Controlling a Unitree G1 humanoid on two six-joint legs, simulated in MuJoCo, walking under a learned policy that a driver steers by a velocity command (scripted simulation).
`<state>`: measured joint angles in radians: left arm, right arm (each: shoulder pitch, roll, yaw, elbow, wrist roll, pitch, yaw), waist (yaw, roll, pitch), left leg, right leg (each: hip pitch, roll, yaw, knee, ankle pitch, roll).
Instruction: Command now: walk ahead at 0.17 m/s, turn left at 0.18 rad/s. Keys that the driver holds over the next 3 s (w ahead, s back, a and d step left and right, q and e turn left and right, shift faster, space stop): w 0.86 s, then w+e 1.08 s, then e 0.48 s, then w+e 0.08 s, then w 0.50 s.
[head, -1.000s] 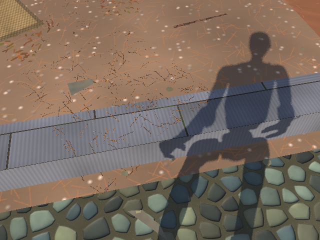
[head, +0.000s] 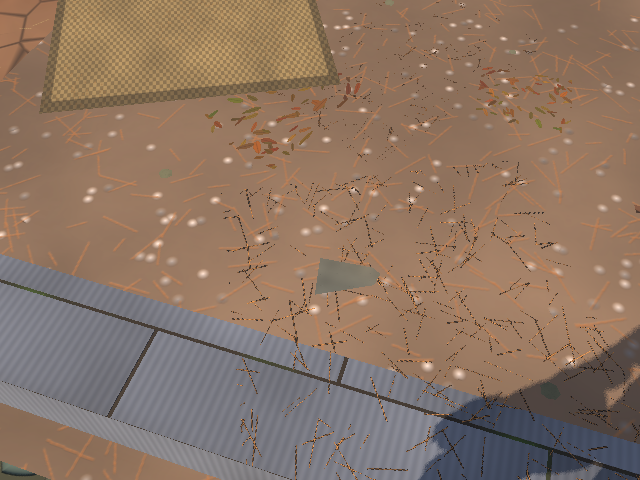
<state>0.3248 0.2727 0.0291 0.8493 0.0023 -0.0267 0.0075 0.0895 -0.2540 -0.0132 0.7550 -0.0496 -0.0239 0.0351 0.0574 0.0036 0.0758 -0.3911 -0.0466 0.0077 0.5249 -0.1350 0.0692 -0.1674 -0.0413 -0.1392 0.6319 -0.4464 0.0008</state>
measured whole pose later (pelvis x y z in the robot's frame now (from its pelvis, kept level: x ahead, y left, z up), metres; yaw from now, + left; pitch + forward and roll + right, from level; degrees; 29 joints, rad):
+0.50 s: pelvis +0.11 -0.02 +0.02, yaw +0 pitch +1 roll +0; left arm 0.43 0.22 0.03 0.97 0.03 -0.06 0.01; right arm 0.21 -0.25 -0.04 0.86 -0.05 -0.03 0.03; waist 0.03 0.03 -0.03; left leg -0.53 0.00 0.03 1.03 -0.28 0.03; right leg -0.08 0.02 -0.04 0.30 -0.23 -0.05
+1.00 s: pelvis +0.40 +0.13 +0.06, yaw -1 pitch +2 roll +0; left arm 0.28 0.26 0.08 0.91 0.01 -0.08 -0.03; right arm 0.10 -0.17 -0.02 0.80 -0.03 -0.01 0.01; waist 0.04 -0.03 0.06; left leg -0.80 0.04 0.15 1.21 -0.44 0.10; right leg -0.38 -0.01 0.13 1.50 -0.11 -0.05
